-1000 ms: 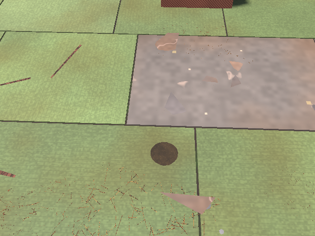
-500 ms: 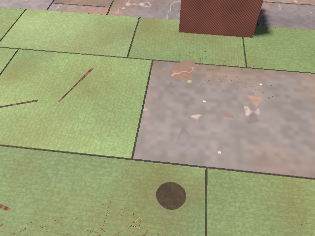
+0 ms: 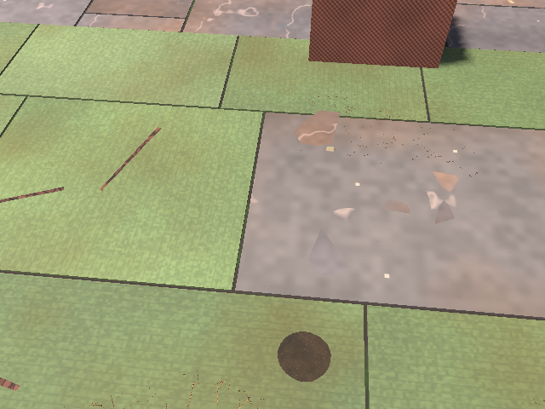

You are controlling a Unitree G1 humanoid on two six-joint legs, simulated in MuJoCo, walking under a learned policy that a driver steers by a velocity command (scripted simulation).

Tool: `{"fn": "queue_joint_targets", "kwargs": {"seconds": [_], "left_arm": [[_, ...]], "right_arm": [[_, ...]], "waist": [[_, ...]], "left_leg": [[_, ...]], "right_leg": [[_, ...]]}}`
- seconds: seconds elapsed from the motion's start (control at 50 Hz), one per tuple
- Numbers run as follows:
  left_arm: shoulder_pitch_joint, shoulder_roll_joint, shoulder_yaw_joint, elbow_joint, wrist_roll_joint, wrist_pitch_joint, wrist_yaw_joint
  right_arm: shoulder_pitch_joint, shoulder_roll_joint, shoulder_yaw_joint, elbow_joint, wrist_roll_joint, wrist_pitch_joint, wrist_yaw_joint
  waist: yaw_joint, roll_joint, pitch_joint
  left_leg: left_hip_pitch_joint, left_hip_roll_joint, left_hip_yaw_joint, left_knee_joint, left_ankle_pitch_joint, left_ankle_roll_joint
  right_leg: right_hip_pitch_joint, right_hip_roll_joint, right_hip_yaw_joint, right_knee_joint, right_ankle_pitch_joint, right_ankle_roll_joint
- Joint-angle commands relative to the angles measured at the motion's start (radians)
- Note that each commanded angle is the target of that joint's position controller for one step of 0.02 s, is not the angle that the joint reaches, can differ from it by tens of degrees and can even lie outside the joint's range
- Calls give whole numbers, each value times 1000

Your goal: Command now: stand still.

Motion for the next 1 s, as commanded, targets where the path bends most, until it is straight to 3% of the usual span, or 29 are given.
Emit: {"fn": "queue_joint_targets", "kwargs": {"seconds": [0.02, 0.06, 0.08, 0.1, 0.12, 0.16, 0.18, 0.24, 0.32, 0.36, 0.38, 0.4, 0.42, 0.44, 0.46, 0.5, 0.56, 0.62, 0.66, 0.7, 0.76, 0.8, 0.84, 0.86, 0.88, 0.9, 0.92, 0.94, 1.0], "left_arm": [[11, 98, 19, -21, -1, -3, 6], [6, 96, 20, -13, -1, -1, 7], [36, 83, 19, 10, -3, 2, 7], [42, 101, 28, 15, -16, 2, 5], [-12, 117, 33, -8, -21, -9, 1], [-181, 75, 18, -94, -48, -61, -20], [-205, 105, 27, -103, -45, -81, -29], [-163, 91, 28, -97, -43, -114, -48], [-117, 60, 20, -76, -37, -112, -67], [21, 95, 38, -37, -41, -99, -58], [174, 139, 63, 3, -47, -96, -48], [393, 215, 95, 56, -46, -100, -40], [497, 316, 98, 69, -19, -110, -45], [398, 204, 56, 44, -1, -134, -62], [288, 153, 33, 21, -2, -143, -69], [183, 117, 10, 2, 5, -140, -80], [154, 91, -8, 1, 12, -129, -71], [203, 103, -14, 12, 12, -130, -45], [215, 104, -20, 7, 16, -123, -23], [305, 125, -17, 25, 2, -118, -10], [350, 148, -7, 46, -6, -98, -1], [331, 168, 7, 40, 4, -83, 2], [258, 181, 16, 18, 14, -62, -4], [279, 139, 5, -8, 26, -61, -8], [547, -43, -42, 32, 21, -66, -31], [563, 47, -26, 72, -12, -82, -42], [403, 102, -9, 20, -32, -82, -41], [272, 123, -5, -22, -22, -76, -25], [256, 98, 7, -34, 1, -27, 4]], "right_arm": [[74, -97, -16, -9, -1, -2, -3], [75, -94, -16, -7, -1, -1, -4], [118, -90, -19, 13, 3, 2, -5], [130, -125, -31, 11, 15, 4, -6], [166, -159, -42, 3, 25, -2, -7], [173, -250, -74, -6, 39, -42, -11], [180, -219, -71, -10, 23, -61, -10], [147, -159, -59, -43, 28, -82, 9], [123, -205, -71, -78, 34, -71, 20], [115, -216, -71, -87, 34, -75, 22], [91, -210, -65, -96, 26, -78, 25], [31, -179, -55, -124, 12, -81, 26], [39, -23, -19, -185, 11, -101, 26], [-4, -55, -26, -224, 61, -126, 26], [-62, -97, -30, -259, 88, -140, 35], [-61, -100, -29, -260, 41, -136, 39], [-8, -87, -31, -249, 34, -84, 48], [-133, -114, -37, -290, 12, -76, 41], [-227, -82, -26, -324, 8, -95, 54], [-338, -52, -15, -356, 14, -106, 77], [-390, -78, -21, -389, 19, -101, 99], [-294, -138, -43, -366, 11, -100, 100], [-14, -205, -73, -273, 6, -100, 91], [103, -262, -78, -240, -25, -95, 79], [89, -289, -67, -230, -51, -92, 83], [113, -213, -57, -232, -29, -82, 88], [-3, -187, -49, -248, -7, -73, 82], [-110, -150, -36, -258, 4, -67, 73], [-187, -126, -23, -240, -36, -69, 67]], "waist": [[1, 11, -27], [2, 12, -22], [-3, 25, -61], [-7, 56, -17], [-37, 74, 58], [-74, 214, 200], [-81, 169, 206], [-43, 108, 142], [-11, 148, 102], [65, 129, 75], [148, 114, 8], [266, -10, -93], [226, -367, -191], [178, -295, -161], [132, -194, -52], [63, -59, -17], [-12, -75, 53], [3, -1, 136], [20, -13, 138], [69, -24, 118], [59, -68, 97], [-3, -116, 9], [-152, -135, -133], [-162, -36, -276], [-5, 275, -483], [-65, 169, -627], [-56, 116, -454], [-32, 2, -288], [48, 30, -156]], "left_leg": [[-123, 39, -31, -107, 205, 24], [-123, 37, -29, -112, 196, 24], [-106, 28, -24, -134, -24, 40], [-129, 45, -64, -156, -289, 83], [-117, 109, -167, -221, -513, 137], [-4, 377, -511, -432, -559, 265], [77, 414, -545, -442, -448, 278], [192, 343, -375, -395, -233, 205], [-78, 236, -157, -378, -155, 174], [-187, 220, -111, -280, -37, 167], [-235, 193, -68, -112, 187, 149], [-380, 129, 18, 283, 370, 96], [-644, -7, 9, 739, -105, 54], [-787, -27, -147, 930, -96, 92], [-901, 53, -134, 985, -19, 131], [-816, 146, -107, 887, 132, 141], [-728, 189, -86, 775, 213, 101], [-750, 166, -37, 559, 344, 47], [-587, 108, 43, 310, 494, 38], [-445, 48, 92, 140, 615, 36], [-422, 6, 63, -15, 620, 59], [-319, -42, 56, -28, 553, 87], [-60, -49, 51, -61, 571, 129], [252, 118, -95, 64, 952, 168], [620, 426, -495, 116, 1230, 419], [600, 407, -625, -11, 981, 434], [428, 356, -486, -74, 788, 379], [210, 308, -387, -144, 655, 317], [-174, 225, -232, -246, 578, 271]], "right_leg": [[156, -51, 53, -38, 227, -45], [157, -51, 53, -41, 218, -43], [165, -18, 19, -25, -24, -45], [95, 15, -10, 14, -337, -48], [-60, 14, 1, 53, -487, -47], [-348, -33, -27, 264, -211, -43], [-469, -79, 22, 366, -214, -51], [-531, -140, 32, 353, -159, -53], [-95, -57, -119, 156, -74, -10], [132, -9, -162, 125, -59, -16], [306, 21, -174, 116, -68, -36], [545, -66, -27, 69, -148, -85], [662, -338, 558, -174, -593, -217], [586, -415, 885, -353, -755, -256], [518, -434, 774, -329, -686, -234], [341, -348, 512, -311, -450, -197], [146, -267, 312, -378, -332, -172], [100, -224, 150, -423, 65, -173], [32, -151, 8, -410, 368, -133], [52, -142, -31, -425, 426, -119], [252, -186, -35, -348, 529, -103], [380, -208, -16, -224, 735, -79], [405, -172, -42, 115, 859, -31], [190, -116, -42, 403, 530, -3], [-159, 75, 45, 867, -476, 53], [-180, 73, 222, 973, -495, 38], [-237, 11, 164, 949, -439, 38], [-246, -37, 107, 859, -349, 43], [-54, -105, 90, 667, -250, 45]]}}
